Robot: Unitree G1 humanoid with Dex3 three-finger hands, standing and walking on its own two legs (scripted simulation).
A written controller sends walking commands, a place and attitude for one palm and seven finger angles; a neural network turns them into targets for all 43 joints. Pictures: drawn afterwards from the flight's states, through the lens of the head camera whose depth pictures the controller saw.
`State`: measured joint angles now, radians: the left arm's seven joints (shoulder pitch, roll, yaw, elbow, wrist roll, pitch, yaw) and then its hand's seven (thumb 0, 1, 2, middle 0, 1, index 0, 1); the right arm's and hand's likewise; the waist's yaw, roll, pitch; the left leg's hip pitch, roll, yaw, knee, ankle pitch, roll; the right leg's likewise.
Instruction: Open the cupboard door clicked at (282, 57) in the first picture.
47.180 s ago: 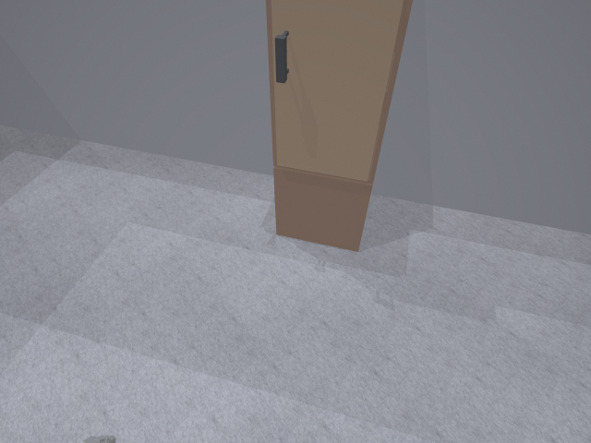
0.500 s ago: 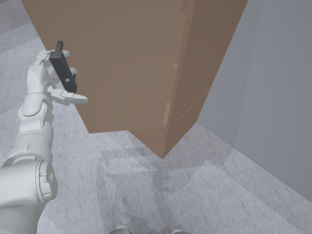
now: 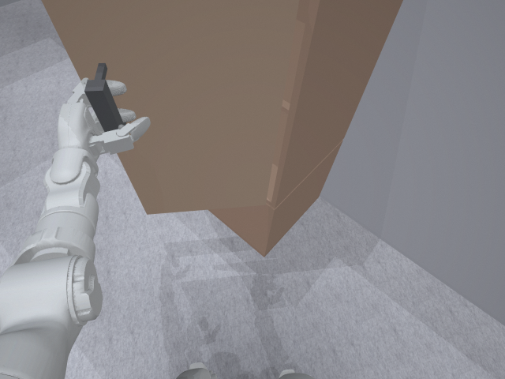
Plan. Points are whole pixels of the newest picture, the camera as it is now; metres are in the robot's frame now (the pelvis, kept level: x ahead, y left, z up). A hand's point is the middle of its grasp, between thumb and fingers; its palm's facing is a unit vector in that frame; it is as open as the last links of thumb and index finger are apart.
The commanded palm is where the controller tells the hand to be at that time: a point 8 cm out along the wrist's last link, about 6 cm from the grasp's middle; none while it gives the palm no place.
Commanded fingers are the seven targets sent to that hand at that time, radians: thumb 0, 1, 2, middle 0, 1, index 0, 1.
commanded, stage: close the thumb around the handle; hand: left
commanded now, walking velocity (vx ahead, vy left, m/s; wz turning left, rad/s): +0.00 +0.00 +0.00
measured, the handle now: (111, 106) +0.53 +0.21 +0.11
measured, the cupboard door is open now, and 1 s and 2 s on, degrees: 48 70 94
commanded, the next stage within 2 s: pull the door open along its arc in 0.26 s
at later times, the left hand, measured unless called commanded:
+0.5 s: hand (123, 126) +0.49 +0.18 +0.11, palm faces +0.07 -1.00 +0.01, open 5.7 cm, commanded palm +0.44 +0.23 +0.11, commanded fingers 0.00 0.90 0.90 -0.40 -1.35 -0.40 -1.35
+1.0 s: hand (148, 182) +0.38 +0.13 +0.11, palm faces +0.32 -0.94 +0.08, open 6.3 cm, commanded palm +0.34 +0.17 +0.11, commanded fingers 0.00 0.90 0.90 -0.40 -1.35 -0.40 -1.35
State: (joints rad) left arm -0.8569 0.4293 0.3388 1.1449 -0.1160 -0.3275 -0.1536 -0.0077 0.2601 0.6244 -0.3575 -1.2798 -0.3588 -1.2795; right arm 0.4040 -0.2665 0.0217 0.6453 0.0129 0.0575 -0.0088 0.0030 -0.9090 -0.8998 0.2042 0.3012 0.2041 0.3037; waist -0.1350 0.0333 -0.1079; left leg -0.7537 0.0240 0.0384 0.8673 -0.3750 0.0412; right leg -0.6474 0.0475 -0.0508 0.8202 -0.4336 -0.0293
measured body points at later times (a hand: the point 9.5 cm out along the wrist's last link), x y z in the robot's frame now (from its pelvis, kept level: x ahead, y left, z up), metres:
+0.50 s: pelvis +0.00 +0.00 +0.00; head +0.08 +0.01 +0.45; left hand +0.48 +0.23 +0.11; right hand +0.01 -0.27 -0.11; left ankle +0.02 +0.09 -0.70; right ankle -0.02 -0.10 -0.70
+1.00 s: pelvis +0.02 +0.00 +0.01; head +0.04 -0.01 +0.46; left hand +0.35 +0.18 +0.11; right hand +0.18 -0.23 -0.08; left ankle +0.02 +0.09 -0.70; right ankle -0.02 -0.10 -0.70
